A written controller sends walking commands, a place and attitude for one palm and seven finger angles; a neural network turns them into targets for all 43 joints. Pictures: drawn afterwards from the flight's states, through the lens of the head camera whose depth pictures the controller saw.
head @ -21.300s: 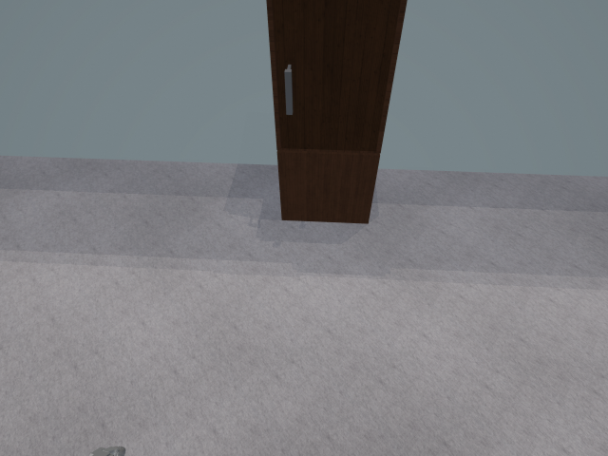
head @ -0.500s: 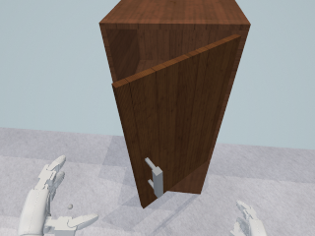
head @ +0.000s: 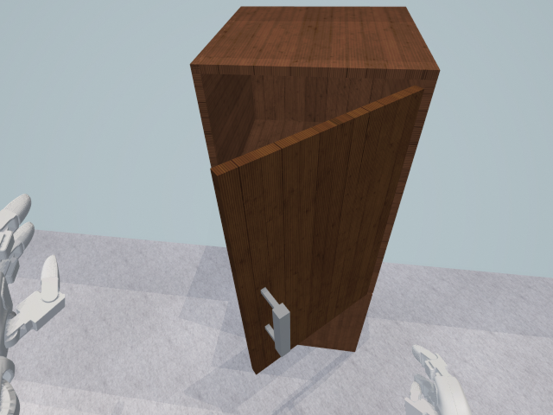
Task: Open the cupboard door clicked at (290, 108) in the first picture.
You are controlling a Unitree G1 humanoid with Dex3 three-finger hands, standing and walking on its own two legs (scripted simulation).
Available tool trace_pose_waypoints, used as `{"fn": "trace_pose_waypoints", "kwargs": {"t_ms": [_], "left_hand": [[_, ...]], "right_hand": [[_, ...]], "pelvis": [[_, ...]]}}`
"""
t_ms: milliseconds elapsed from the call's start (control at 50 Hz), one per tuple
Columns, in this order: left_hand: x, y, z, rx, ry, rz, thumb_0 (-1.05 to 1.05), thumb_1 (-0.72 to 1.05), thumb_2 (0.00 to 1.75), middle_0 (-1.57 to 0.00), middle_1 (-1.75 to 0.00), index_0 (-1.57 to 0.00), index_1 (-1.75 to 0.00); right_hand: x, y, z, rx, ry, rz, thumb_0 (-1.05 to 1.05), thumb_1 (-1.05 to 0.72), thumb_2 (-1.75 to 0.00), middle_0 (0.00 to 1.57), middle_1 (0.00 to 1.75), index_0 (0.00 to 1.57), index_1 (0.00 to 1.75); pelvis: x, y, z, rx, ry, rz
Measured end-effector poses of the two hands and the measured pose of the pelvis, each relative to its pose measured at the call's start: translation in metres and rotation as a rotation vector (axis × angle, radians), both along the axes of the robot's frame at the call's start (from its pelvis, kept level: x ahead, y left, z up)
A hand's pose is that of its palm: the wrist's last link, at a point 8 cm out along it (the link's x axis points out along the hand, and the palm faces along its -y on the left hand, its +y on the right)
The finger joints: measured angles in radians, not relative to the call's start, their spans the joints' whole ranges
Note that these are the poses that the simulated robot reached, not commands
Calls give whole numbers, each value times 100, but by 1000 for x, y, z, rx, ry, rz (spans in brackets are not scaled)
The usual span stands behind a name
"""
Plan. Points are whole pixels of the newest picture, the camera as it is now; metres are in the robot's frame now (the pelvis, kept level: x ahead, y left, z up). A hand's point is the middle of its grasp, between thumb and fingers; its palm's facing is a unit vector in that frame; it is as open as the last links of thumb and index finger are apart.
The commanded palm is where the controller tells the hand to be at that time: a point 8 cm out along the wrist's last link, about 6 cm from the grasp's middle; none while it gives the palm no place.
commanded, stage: draw the hand back to the body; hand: left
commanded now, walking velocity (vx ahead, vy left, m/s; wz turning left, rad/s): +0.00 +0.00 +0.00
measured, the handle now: (275, 322) +0.31 +0.05 -0.09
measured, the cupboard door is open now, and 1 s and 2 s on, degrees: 43 43 43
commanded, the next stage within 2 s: step back with the hand held close in 0.28 s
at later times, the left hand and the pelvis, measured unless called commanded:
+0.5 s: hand (63, 299) +0.18 +0.26 +0.16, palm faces +0.46 -0.79 -0.41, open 7.4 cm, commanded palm +0.13 +0.29 +0.18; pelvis -0.01 -0.01 +0.00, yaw -1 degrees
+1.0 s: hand (30, 342) +0.14 +0.27 +0.15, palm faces +0.40 -0.78 -0.48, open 7.4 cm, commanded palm +0.08 +0.31 +0.18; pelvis -0.07 +0.02 +0.00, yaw -2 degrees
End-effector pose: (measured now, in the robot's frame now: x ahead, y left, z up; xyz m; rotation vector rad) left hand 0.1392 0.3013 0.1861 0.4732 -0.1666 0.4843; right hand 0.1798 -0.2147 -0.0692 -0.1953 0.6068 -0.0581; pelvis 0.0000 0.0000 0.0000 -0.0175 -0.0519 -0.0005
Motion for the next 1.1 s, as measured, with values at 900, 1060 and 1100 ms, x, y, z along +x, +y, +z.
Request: {"fn": "trace_pose_waypoints", "kwargs": {"t_ms": [900,1060,1100], "left_hand": [[-21,4,-6,111,37,-122,1,88,90,-22,-30,-21,-30],[-52,11,-17,83,5,-91,1,88,90,-21,-30,-21,-30],[-56,14,-18,80,-9,-90,1,88,90,-22,-30,-21,-30]], "right_hand": [[-73,-23,2,-75,113,-155,1,-90,-90,20,30,20,30],[-98,-10,-2,-91,112,-119,1,-90,-90,21,30,20,30],[-106,-8,-4,-101,124,-112,1,-90,-90,21,30,20,30]], "pelvis": [[-50,12,-1,6,43,-34],[-74,18,-7,-13,46,-20],[-78,20,-8,-18,48,-15]]}}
